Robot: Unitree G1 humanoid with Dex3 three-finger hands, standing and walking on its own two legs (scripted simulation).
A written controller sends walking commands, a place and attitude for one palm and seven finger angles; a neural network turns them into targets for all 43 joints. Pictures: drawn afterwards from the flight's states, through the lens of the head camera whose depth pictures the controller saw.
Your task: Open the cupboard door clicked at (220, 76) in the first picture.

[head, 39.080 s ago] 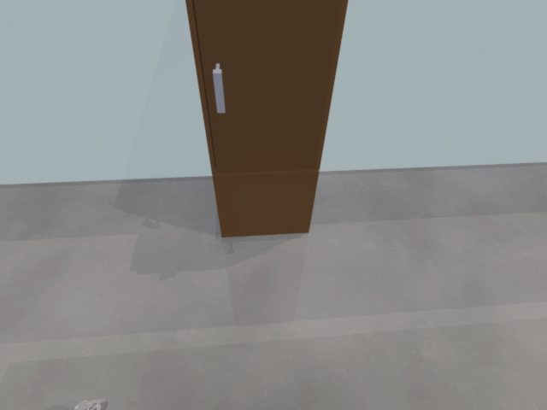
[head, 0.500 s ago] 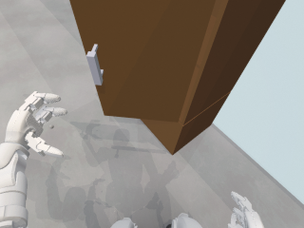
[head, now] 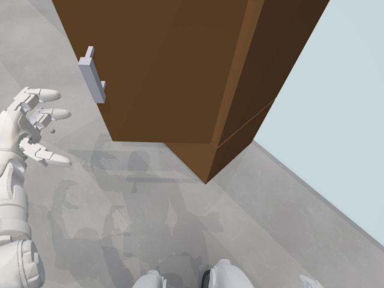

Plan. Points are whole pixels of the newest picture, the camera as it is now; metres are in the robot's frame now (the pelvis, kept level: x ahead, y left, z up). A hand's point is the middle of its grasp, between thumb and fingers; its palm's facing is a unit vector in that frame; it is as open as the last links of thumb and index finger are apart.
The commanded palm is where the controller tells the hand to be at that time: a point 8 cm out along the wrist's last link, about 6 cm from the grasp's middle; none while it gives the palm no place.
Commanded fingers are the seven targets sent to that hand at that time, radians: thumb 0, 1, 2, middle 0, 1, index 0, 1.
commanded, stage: move the hooked fingers beside the handle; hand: left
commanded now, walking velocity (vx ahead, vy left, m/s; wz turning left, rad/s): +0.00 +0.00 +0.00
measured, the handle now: (95, 75) +0.57 +0.24 +0.05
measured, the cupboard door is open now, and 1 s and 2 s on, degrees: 47 47 47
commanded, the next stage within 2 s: slide the fingers in behind the handle in 1.66 s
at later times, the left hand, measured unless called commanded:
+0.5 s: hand (63, 101) +0.48 +0.28 +0.06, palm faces -0.01 -1.00 +0.00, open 13.9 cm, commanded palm +0.47 +0.33 +0.06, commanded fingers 0.00 -0.50 0.30 -0.30 -1.20 -0.30 -1.20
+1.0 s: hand (66, 81) +0.53 +0.29 +0.07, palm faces -0.01 -1.00 -0.02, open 13.9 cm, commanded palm +0.52 +0.32 +0.06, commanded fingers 0.00 -0.50 0.30 -0.30 -1.20 -0.30 -1.20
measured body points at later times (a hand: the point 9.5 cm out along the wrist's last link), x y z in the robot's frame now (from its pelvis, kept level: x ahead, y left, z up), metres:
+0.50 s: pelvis +0.00 +0.01 -0.01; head +0.14 +0.04 +0.41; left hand +0.47 +0.34 +0.07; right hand +0.02 -0.27 -0.11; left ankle -0.02 +0.09 -0.68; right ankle +0.05 -0.12 -0.68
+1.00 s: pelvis +0.01 +0.01 -0.02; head +0.18 +0.05 +0.40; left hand +0.53 +0.35 +0.07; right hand -0.02 -0.26 -0.10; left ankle -0.02 +0.09 -0.68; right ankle +0.05 -0.12 -0.68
